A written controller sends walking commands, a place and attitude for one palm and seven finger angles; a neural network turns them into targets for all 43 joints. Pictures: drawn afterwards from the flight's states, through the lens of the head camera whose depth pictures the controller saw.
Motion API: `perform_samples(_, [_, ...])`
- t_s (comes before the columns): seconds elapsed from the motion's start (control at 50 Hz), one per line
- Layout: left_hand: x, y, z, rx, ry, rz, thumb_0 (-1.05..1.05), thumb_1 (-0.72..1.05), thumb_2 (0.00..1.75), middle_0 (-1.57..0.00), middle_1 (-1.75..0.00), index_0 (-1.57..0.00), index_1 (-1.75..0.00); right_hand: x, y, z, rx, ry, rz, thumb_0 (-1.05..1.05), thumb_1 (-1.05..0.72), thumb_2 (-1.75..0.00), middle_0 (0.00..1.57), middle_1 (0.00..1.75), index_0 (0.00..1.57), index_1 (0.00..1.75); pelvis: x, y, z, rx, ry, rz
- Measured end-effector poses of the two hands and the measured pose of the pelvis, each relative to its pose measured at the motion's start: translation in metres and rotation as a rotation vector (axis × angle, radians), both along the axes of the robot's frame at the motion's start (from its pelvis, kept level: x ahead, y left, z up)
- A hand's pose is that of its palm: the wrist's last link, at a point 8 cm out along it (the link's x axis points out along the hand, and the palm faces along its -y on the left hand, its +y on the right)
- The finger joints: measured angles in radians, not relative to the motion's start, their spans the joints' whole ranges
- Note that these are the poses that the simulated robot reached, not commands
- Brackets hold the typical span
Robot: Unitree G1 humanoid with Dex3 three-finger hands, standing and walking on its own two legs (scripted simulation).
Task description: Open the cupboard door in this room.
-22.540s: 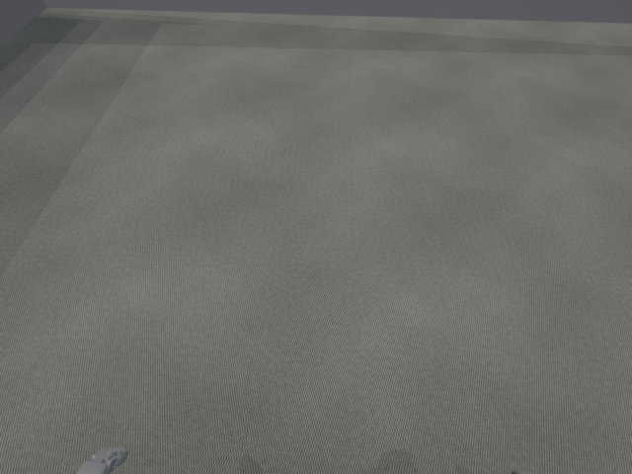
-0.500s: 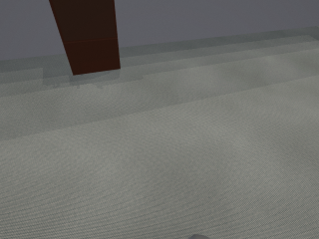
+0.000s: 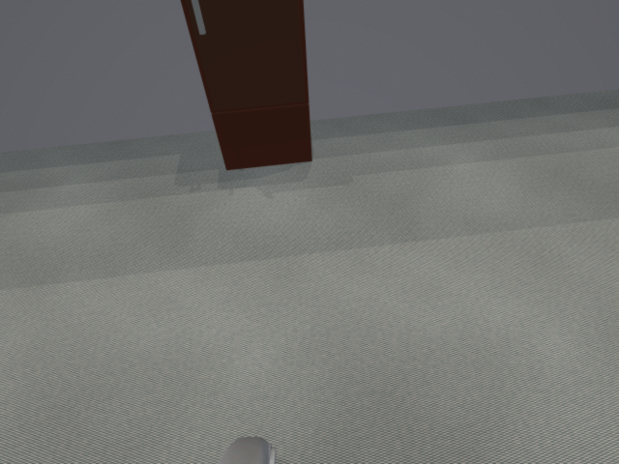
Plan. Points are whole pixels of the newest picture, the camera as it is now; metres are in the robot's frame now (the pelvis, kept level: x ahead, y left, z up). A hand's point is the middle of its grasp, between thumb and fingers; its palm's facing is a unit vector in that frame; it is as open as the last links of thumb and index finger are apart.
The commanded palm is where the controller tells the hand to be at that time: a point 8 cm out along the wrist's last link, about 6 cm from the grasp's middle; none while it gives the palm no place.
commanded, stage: turn or walk to find it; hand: left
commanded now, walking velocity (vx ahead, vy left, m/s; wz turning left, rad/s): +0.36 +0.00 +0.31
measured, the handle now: (198, 10) +1.61 +0.48 +0.02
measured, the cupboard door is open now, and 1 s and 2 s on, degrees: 0 0 0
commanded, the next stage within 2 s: stand and wait in 0.80 s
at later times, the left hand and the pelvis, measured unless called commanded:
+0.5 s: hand out of the picture +0.15 +0.27 -0.19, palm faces +0.19 -0.97 -0.14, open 7.4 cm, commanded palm none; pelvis +0.19 +0.09 -0.01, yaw +7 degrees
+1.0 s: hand (212, 279) +0.50 +0.24 -0.17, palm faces +0.10 -0.98 -0.18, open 7.4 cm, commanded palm none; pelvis +0.40 +0.06 -0.02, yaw +10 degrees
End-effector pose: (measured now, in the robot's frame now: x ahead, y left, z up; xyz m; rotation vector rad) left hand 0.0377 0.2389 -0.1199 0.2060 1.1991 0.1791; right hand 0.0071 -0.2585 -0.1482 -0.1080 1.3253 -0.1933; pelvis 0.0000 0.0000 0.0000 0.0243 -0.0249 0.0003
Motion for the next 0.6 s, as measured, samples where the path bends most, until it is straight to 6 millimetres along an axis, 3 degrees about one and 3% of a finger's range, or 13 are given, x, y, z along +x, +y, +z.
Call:
perform_samples(0.08, [-0.038,0.002,-0.008,-0.013,0.124,0.1,0.0,0.92,0.9,-0.2,-0.3,-0.2,-0.29,0.075,0.004,0.007,-0.014,-0.063,0.088,0.01,-0.92,-0.9,0.2,0.3,0.19,0.3,0.028,0.002,-0.001,-0.016,0.005,0.044])
perform_samples(0.14, [-0.061,-0.002,-0.015,-0.044,0.221,0.167,0.0,0.92,0.9,-0.2,-0.3,-0.19,-0.29,0.132,0.019,0.01,-0.016,-0.099,0.164,0.01,-0.92,-0.9,0.2,0.3,0.19,0.29,0.05,0.01,-0.004,-0.029,0.009,0.074])
perform_samples(0.24, [-0.082,-0.008,-0.027,-0.125,0.375,0.266,0.01,0.91,0.9,-0.2,-0.3,-0.19,-0.29,0.231,0.069,0.008,-0.009,-0.163,0.305,0.01,-0.92,-0.9,0.2,0.3,0.19,0.29,0.092,0.034,-0.015,-0.049,0.018,0.112])
perform_samples(0.32, [-0.074,0.001,-0.041,-0.191,0.473,0.306,0.01,0.91,0.9,-0.2,-0.3,-0.19,-0.29,0.295,0.116,0.002,-0.011,-0.256,0.363,0.01,-0.91,-0.9,0.2,0.3,0.19,0.3,0.128,0.063,-0.03,-0.044,0.011,0.13])
perform_samples(0.38, [-0.032,0.022,-0.043,-0.191,0.433,0.29,0.01,0.91,0.9,-0.2,-0.3,-0.2,-0.29,0.307,0.136,0.007,0.0,-0.273,0.338,0.0,-0.91,-0.9,0.2,0.3,0.2,0.3,0.148,0.078,-0.024,-0.05,-0.01,0.12])
perform_samples(0.44, [0.032,0.05,-0.042,-0.164,0.314,0.248,0.01,0.91,0.9,-0.2,-0.3,-0.2,-0.29,0.301,0.145,0.013,0.003,-0.239,0.289,0.0,-0.91,-0.89,0.2,0.3,0.2,0.3,0.168,0.088,-0.013,-0.05,-0.022,0.121])
perform_samples(0.52, [0.126,0.082,-0.037,-0.123,0.129,0.189,0.01,0.91,0.9,-0.2,-0.3,-0.19,-0.29,0.302,0.129,0.027,-0.057,-0.236,0.209,-0.04,-0.96,-0.89,0.21,0.3,0.2,0.3,0.194,0.096,-0.004,-0.039,-0.025,0.128])
perform_samples(0.6, [0.211,0.101,-0.025,-0.098,-0.026,0.16,0.01,0.91,0.9,-0.19,-0.3,-0.19,-0.29,0.289,0.119,0.025,-0.077,-0.134,0.181,-0.03,-0.95,-0.89,0.21,0.3,0.2,0.3,0.223,0.101,-0.001,-0.028,-0.02,0.138])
